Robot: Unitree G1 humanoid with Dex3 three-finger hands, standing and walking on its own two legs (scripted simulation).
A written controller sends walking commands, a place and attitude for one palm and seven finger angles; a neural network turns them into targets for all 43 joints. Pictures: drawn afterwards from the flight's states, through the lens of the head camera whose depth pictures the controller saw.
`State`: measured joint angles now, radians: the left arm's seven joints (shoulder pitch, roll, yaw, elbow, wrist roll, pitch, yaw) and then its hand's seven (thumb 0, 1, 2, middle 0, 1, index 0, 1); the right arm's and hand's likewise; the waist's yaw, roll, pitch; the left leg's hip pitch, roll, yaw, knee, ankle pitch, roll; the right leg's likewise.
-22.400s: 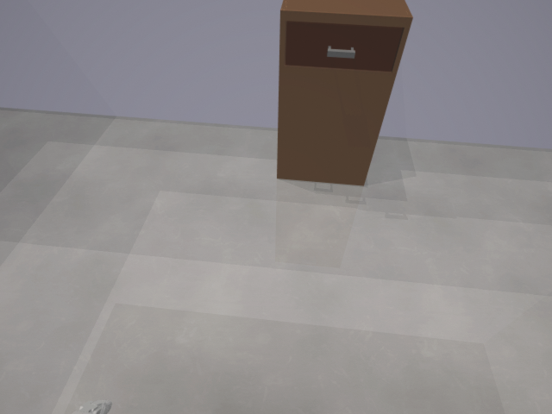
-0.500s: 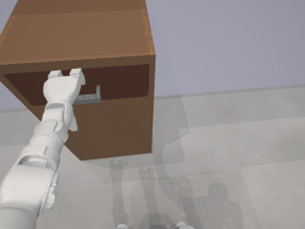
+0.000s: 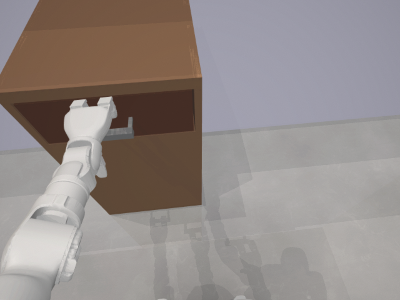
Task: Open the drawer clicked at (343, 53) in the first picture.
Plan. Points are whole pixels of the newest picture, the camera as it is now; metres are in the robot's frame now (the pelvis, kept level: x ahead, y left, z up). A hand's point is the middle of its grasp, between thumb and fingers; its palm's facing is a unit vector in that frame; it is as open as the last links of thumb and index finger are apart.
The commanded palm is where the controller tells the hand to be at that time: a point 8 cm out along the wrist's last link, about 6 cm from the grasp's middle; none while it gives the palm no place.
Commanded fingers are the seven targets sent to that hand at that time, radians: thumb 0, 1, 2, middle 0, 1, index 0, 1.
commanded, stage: re-aim the fingers above the handle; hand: left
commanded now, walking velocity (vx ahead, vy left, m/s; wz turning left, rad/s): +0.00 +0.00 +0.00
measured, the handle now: (113, 128) +0.53 +0.22 -0.03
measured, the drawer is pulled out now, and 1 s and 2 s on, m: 0.00 0.00 0.00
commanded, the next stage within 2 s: lower the fingers behind the handle in 0.46 s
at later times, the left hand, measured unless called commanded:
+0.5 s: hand (97, 139) +0.45 +0.22 +0.02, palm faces -0.04 -0.02 -1.00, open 13.8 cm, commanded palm +0.44 +0.23 +0.08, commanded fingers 0.00 -0.50 0.30 -0.30 -1.20 -0.30 -1.20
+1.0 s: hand (104, 144) +0.47 +0.22 -0.01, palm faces -0.05 -0.02 -1.00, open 13.8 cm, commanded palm +0.45 +0.22 +0.05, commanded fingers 0.00 -0.50 0.30 -0.30 -1.20 -0.30 -1.20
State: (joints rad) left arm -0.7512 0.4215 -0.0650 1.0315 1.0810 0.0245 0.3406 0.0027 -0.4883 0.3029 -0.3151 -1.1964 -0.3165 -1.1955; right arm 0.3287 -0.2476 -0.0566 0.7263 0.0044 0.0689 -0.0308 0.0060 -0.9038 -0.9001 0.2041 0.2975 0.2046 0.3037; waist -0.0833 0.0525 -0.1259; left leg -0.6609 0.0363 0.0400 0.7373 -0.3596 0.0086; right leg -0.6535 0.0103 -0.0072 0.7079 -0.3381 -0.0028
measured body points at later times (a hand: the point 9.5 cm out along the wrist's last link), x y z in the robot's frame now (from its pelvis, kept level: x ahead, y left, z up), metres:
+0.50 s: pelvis +0.00 +0.00 +0.00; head +0.08 -0.01 +0.44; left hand +0.45 +0.22 +0.08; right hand +0.03 -0.28 -0.13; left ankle -0.01 +0.11 -0.71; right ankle -0.01 -0.12 -0.71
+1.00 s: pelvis +0.00 +0.01 -0.02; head +0.10 +0.01 +0.42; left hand +0.46 +0.22 +0.04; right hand +0.01 -0.26 -0.14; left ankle -0.01 +0.11 -0.71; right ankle -0.01 -0.12 -0.71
